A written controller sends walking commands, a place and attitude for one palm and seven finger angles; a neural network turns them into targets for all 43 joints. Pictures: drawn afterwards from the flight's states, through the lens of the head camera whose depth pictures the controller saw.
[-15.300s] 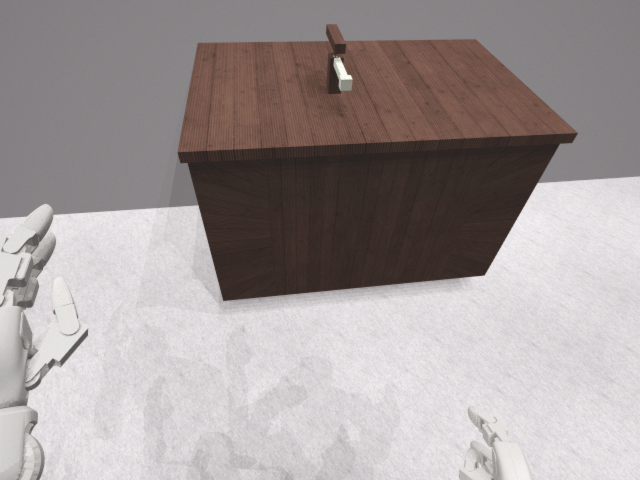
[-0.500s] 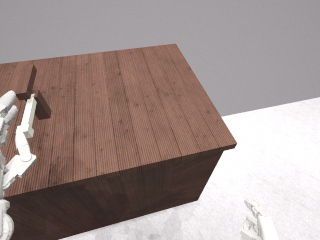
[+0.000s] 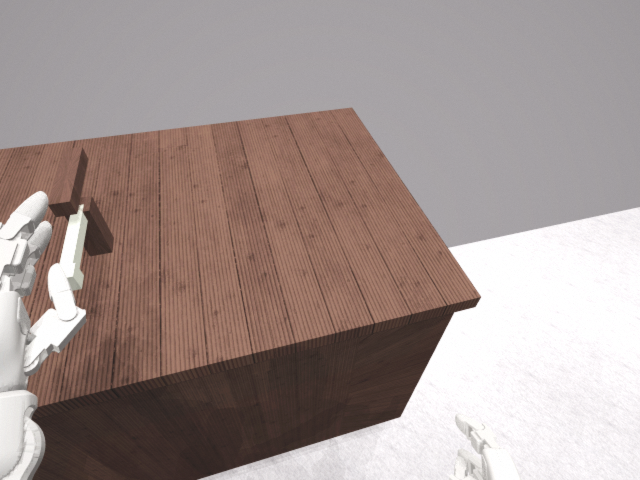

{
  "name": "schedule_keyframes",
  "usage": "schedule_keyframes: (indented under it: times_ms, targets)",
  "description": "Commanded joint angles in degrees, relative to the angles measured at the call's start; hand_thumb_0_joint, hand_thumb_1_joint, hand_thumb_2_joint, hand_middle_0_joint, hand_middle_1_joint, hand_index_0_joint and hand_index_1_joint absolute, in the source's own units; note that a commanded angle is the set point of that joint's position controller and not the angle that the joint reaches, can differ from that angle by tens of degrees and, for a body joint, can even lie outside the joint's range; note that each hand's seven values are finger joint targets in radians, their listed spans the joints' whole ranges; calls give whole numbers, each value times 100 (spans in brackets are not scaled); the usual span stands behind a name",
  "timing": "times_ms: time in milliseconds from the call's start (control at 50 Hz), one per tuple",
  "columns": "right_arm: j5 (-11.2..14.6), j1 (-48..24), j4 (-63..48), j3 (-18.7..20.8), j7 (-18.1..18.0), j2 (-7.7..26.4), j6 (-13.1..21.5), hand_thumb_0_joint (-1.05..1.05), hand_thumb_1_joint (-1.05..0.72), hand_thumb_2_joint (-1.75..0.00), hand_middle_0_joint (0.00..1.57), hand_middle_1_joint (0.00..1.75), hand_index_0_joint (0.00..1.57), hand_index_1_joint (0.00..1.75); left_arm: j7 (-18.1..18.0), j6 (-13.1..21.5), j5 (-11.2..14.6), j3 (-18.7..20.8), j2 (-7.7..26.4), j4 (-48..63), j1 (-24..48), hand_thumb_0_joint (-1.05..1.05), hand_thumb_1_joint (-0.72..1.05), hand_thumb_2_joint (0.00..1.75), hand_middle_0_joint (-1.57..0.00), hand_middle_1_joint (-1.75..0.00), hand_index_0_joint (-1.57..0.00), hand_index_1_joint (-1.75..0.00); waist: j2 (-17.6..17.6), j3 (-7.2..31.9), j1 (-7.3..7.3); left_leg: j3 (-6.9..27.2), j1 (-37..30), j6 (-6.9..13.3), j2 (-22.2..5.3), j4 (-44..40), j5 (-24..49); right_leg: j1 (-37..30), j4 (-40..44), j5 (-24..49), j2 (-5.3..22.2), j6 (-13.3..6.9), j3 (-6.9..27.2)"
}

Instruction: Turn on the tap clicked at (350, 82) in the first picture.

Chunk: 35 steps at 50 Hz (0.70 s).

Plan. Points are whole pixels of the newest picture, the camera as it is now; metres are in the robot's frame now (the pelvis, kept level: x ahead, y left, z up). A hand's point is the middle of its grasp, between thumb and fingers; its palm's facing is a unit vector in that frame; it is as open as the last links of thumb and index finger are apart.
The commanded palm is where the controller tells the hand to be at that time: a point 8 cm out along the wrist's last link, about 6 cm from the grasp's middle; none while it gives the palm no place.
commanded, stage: look again from close up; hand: left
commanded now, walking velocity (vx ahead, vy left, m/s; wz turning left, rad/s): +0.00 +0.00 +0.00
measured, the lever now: (67, 278) +0.34 +0.38 +0.05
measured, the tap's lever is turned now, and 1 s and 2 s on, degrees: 0 0 0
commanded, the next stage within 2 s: come to a stop and stand still in 0.28 s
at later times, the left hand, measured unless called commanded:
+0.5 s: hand (62, 282) +0.25 +0.27 +0.17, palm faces +0.44 -0.83 -0.33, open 7.4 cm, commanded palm +0.18 +0.29 +0.18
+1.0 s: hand (66, 302) +0.23 +0.26 +0.17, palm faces +0.40 -0.85 -0.33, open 7.4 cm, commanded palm +0.17 +0.30 +0.18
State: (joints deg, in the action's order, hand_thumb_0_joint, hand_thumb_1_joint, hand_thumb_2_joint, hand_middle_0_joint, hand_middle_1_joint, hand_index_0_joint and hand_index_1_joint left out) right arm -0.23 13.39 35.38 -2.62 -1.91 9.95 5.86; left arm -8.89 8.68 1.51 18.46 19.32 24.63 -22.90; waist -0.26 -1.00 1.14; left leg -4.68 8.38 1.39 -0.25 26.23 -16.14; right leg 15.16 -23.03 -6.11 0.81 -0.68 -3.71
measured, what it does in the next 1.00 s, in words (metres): stands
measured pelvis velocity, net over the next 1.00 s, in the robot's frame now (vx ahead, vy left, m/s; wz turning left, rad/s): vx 0.01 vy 0.02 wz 0.00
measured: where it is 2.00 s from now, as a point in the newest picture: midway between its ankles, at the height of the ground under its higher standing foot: outside the picture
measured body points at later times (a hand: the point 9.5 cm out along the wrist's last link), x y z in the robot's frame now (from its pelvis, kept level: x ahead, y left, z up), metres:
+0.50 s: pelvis +0.02 +0.01 +0.00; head +0.04 +0.03 +0.45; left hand +0.22 +0.32 +0.19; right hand +0.21 -0.21 -0.07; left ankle -0.02 +0.10 -0.74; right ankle +0.07 -0.11 -0.74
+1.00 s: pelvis +0.01 +0.02 +0.00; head +0.03 +0.04 +0.45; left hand +0.20 +0.31 +0.18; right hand +0.18 -0.20 -0.08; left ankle -0.02 +0.10 -0.74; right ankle +0.07 -0.11 -0.74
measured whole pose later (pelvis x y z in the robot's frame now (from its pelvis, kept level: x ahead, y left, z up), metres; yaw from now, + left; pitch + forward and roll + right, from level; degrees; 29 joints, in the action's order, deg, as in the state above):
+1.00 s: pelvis +0.01 +0.02 +0.00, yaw +0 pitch -2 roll -1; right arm 0.1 13.4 33.5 -1.5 -0.8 11.1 8.2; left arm -6.5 13.6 2.6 20.0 19.8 26.2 -22.1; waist -2.0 -4.8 1.9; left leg -5.2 7.1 2.8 0.8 26.7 -17.5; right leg 14.2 -24.0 -7.4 1.8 0.8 -3.0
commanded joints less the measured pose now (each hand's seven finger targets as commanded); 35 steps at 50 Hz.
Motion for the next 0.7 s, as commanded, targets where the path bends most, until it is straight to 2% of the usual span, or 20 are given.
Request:
schedule_keyframes:
  times_ms: [0,20,40,60,80,120,160,180,200,240,260,280,300,380,460,480,500,560,660,680]
  targets:
    - [-268,129,-817,276,-109,922,552,0,-90,-90,20,30,20,30,12,908,-921,3718,5497,2551,6664,0,90,90,-20,-30,-20,-30,-238,-632,-119,270,1841,84,-561,-67,780,-499,55,-85,245,347,597]
    - [1,-311,-494,194,-86,312,529,0,-90,-90,20,30,20,30,327,754,-257,1639,2056,-1018,3023,0,90,90,-20,-30,-20,-30,23,841,15,449,829,109,-412,-312,545,-453,23,-327,677,-173,581]
    - [43,-167,-882,374,-69,520,599,0,-90,-90,20,30,20,30,297,787,-20,1253,1545,-420,1349,0,90,90,-20,-30,-20,-30,148,403,254,333,703,-54,-354,-399,395,-677,404,7,467,-141,1117]
    - [66,-163,-994,447,-13,798,611,0,-90,-90,20,30,20,30,305,779,70,904,1157,-335,971,0,90,90,-20,-30,-20,-30,589,815,145,275,544,-66,-215,-464,150,-1039,239,-110,552,-196,1122]
    - [150,-433,-1012,435,83,710,653,0,-90,-90,20,30,20,30,387,878,193,466,679,120,784,0,90,90,-20,-30,-20,-30,1143,968,120,259,403,-32,-278,-587,330,-1075,-93,86,479,-175,805]
    - [118,-379,-1060,444,201,825,667,0,-90,-90,20,30,20,30,357,998,152,398,817,875,381,0,90,90,-20,-30,-20,-30,1144,899,190,429,928,42,-481,-782,350,-1438,-368,8,374,-69,605]
    - [163,-395,-1112,462,240,817,739,0,-90,-90,20,30,20,30,308,1004,149,393,909,1178,151,0,90,90,-20,-30,-20,-30,286,768,202,440,1125,41,-464,-745,263,-1502,-373,-29,318,-9,571]
    - [211,-517,-1096,441,242,815,764,0,-90,-90,20,30,20,30,250,978,150,600,1088,1164,45,0,90,90,-20,-30,-20,-30,166,720,167,408,944,29,-470,-741,395,-1339,-389,103,282,-1,450]
    - [179,-443,-1117,461,203,838,761,0,-90,-90,20,30,20,30,225,988,150,749,1195,1170,102,0,90,90,-20,-30,-20,-30,-270,732,161,494,999,3,-450,-690,457,-1336,-360,105,286,20,400]
    - [154,-432,-1125,511,114,860,764,0,-90,-90,20,30,20,30,192,1015,195,1149,1477,1146,265,0,90,90,-20,-30,-20,-30,-713,719,120,517,832,-64,-356,-502,652,-1215,-238,348,353,-21,537]
    - [138,-443,-1117,517,68,861,766,0,-90,-90,20,30,20,30,185,1034,209,1277,1555,1120,371,0,90,90,-20,-30,-20,-30,-634,686,93,542,751,-81,-319,-459,711,-1122,-199,437,396,-53,613]
    - [139,-552,-1077,488,32,861,731,0,-90,-90,20,30,20,30,160,1046,192,1506,1859,1291,613,0,90,90,-20,-30,-20,-30,-245,639,58,525,605,-100,-316,-464,920,-999,-284,632,386,-69,586]
    - [124,-526,-1084,489,3,826,720,0,-90,-90,20,30,20,30,184,1058,226,1343,1590,1123,613,0,90,90,-20,-30,-20,-30,-62,643,36,530,590,-91,-340,-431,1082,-1009,-315,755,422,-80,549]
    - [142,-556,-1040,448,23,763,769,0,-90,-90,20,30,20,30,247,1061,222,1017,1315,1352,825,0,90,90,-20,-30,-20,-30,595,810,19,423,175,-207,-342,-250,2052,-1067,-464,1571,391,-124,512]
    - [113,-446,-1040,493,97,855,791,0,-90,-90,20,30,20,30,243,1000,196,574,916,1301,624,0,90,90,-20,-30,-20,-30,443,735,42,430,250,-253,-482,-245,2426,-1143,-496,1765,337,-71,458]
    - [132,-554,-1021,468,111,816,778,0,-90,-90,20,30,20,30,243,977,190,539,856,1336,542,0,90,90,-20,-30,-20,-30,572,696,33,404,215,-284,-475,-290,2532,-1092,-517,1722,301,-61,425]
    - [93,-470,-1021,470,116,854,727,0,-90,-90,20,30,20,30,236,953,182,513,825,1149,481,0,90,90,-20,-30,-20,-30,411,651,35,406,373,-258,-517,-325,2396,-1121,-493,1571,294,-36,380]
    - [98,-483,-1101,500,114,858,634,0,-90,-90,20,30,20,30,210,894,161,712,980,1116,462,0,90,90,-20,-30,-20,-30,146,626,40,460,559,-256,-554,-414,1988,-1237,-448,1476,281,-33,460]
    - [100,-577,-1224,465,56,803,509,0,-90,-90,20,30,20,30,219,852,177,883,1097,1262,607,0,90,90,-20,-30,-20,-30,252,508,42,467,740,-186,-507,-633,1253,-1294,-309,1033,257,-18,487]
    - [112,-669,-1243,437,46,784,515,0,-90,-90,20,30,20,30,214,857,173,912,1159,1563,729,0,90,90,-20,-30,-20,-30,434,567,30,436,624,-214,-472,-667,1288,-1266,-322,1013,220,-15,454]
